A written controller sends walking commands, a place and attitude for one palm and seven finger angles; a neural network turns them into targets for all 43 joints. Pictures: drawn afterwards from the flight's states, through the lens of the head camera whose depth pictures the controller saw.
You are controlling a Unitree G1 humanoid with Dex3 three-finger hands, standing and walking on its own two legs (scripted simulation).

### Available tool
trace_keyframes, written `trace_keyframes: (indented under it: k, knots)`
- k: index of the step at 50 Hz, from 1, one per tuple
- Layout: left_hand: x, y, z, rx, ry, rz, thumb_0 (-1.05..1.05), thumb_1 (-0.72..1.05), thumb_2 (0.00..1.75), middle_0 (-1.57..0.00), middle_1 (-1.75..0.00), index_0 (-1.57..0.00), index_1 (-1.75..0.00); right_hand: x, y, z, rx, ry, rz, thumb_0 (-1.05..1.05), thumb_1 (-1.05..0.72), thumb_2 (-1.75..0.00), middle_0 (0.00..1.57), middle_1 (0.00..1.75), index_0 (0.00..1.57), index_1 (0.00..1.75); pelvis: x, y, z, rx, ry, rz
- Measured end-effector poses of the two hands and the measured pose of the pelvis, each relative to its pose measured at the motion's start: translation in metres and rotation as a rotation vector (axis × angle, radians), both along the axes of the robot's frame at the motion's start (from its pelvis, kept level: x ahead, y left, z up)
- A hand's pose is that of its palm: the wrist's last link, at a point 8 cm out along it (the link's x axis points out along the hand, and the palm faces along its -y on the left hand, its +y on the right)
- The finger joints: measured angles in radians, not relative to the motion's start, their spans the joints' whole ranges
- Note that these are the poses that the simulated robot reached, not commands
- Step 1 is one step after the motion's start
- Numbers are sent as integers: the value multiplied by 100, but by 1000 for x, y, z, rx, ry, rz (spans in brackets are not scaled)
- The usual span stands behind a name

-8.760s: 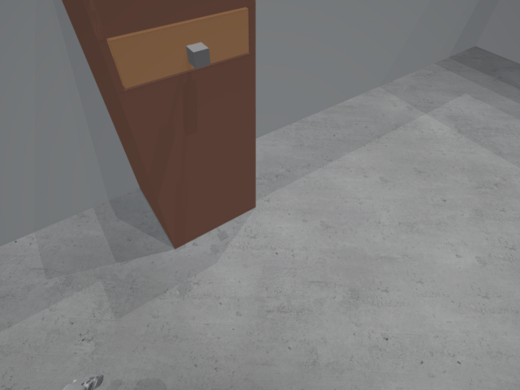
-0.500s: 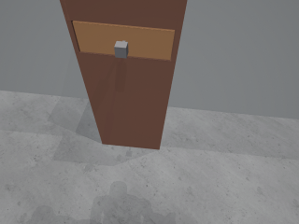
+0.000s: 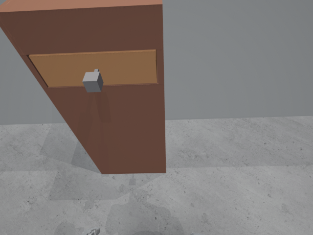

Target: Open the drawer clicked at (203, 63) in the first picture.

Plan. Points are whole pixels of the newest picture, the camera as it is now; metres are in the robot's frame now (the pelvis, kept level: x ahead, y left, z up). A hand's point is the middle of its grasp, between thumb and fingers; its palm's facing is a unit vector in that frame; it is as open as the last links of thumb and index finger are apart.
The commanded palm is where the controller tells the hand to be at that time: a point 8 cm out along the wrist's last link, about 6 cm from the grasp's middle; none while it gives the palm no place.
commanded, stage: come to a stop and stand still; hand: left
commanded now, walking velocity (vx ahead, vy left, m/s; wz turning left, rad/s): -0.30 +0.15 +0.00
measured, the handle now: (94, 77) +0.55 +0.20 +0.10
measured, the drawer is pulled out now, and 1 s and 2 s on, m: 0.00 0.00 0.00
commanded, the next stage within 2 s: look again from close up in 1.16 s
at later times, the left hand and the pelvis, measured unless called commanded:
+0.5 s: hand out of the picture +0.02 +0.25 -0.16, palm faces +0.07 -0.97 -0.21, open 7.4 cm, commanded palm none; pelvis +0.00 +0.05 +0.01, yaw +1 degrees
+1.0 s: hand out of the picture -0.03 +0.19 -0.16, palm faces +0.03 -0.98 -0.19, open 7.3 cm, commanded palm none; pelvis -0.02 +0.02 +0.02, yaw +0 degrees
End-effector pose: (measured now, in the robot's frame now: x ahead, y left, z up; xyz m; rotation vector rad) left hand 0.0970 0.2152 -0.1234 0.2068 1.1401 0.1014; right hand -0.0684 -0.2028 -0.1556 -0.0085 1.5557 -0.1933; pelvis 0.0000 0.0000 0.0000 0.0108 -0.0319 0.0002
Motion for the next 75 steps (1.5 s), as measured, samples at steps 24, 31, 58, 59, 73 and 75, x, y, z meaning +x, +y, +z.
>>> trace_keyframes:
  k: [24, 31, 58, 59, 73, 75]
  knots:
    - [-83, 78, -10, -8, 206, 149, 0, 91, 90, -20, -30, -20, -30, 130, 27, 38, -122, -287, 180, 0, -93, -90, 20, 30, 20, 29, -4, 51, 14, -12, 42, 13]
    - [-110, 67, -7, 16, 279, 127, 0, 90, 90, -20, -30, -20, -30, 120, 29, 23, -72, -289, 136, 0, -92, -90, 21, 30, 20, 29, -6, 47, 11, 21, 40, -5]
    - [-137, 7, -5, -43, 301, 116, 0, 91, 90, -20, -30, -20, -30, 1, 19, 19, -12, -26, 66, 0, -91, -90, 20, 30, 20, 29, -18, 18, 17, 2, 13, 2]
    - [-137, 5, -5, -45, 303, 118, 0, 91, 90, -20, -30, -20, -30, 1, 19, 19, -10, -26, 66, 0, -91, -90, 20, 30, 20, 29, -18, 17, 16, 2, 13, 2]
    - [-125, 20, -11, -26, 253, 96, 1, 91, 90, -20, -30, -20, -30, 48, 19, 11, -42, -175, 100, 2, -93, -90, 20, 30, 20, 29, -11, 31, 6, -19, 23, 0]
    - [-118, 28, -11, -17, 233, 94, 1, 91, 90, -20, -30, -20, -30, 54, 19, 11, -48, -188, 106, 2, -93, -90, 20, 30, 20, 29, -10, 33, 6, -15, 19, -2]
